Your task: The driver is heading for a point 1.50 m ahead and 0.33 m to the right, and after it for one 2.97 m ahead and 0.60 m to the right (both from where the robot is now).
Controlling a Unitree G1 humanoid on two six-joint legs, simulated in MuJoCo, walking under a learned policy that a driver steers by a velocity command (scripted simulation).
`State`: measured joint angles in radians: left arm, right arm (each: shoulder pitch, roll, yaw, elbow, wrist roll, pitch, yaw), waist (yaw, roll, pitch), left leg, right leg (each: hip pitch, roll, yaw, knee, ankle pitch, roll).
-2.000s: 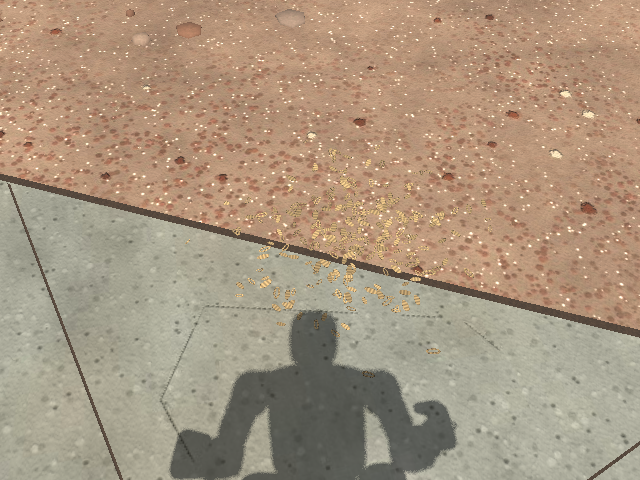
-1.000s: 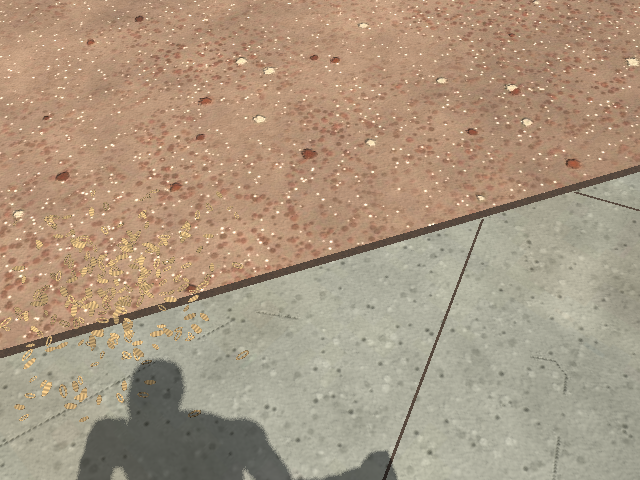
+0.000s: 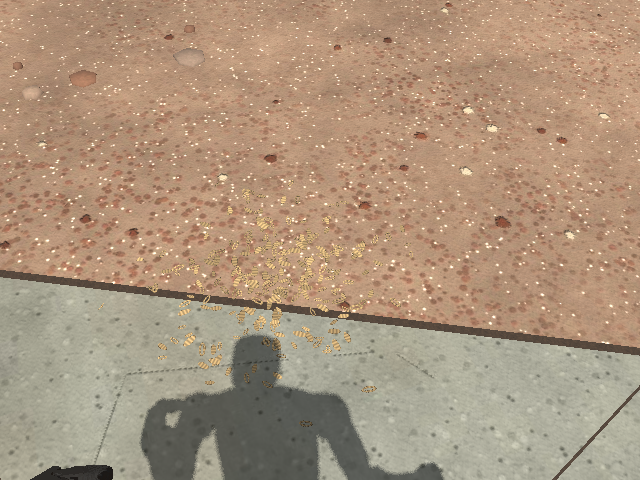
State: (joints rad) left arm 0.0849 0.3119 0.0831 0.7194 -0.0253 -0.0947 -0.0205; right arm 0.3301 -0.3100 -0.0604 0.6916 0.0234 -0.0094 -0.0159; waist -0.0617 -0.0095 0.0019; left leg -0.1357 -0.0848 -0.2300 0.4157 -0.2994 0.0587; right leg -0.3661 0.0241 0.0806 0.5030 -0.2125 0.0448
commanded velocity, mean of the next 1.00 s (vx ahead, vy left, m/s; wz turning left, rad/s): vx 0.21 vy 0.00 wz -0.20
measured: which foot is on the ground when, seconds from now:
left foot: down 0.00-0.04, up 0.06-0.44, down 0.46-0.88, up 0.90-1.00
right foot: up 0.00-0.02, down 0.04-0.46, up 0.48-0.86, down 0.88-1.00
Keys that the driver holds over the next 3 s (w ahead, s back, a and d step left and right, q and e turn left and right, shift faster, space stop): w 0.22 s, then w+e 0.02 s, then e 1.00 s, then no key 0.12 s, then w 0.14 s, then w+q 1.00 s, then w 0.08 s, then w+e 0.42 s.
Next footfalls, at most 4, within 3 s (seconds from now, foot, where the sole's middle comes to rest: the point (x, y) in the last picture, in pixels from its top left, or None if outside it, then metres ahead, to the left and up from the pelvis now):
0.04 right None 0.10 -0.13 -0.78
0.46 left None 0.36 0.13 -0.78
0.88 right None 0.29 -0.12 -0.78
1.36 left None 0.37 0.10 -0.78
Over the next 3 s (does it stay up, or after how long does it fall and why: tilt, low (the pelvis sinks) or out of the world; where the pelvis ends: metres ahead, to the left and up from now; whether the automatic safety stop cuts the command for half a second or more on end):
stays up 0.96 -0.16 0.00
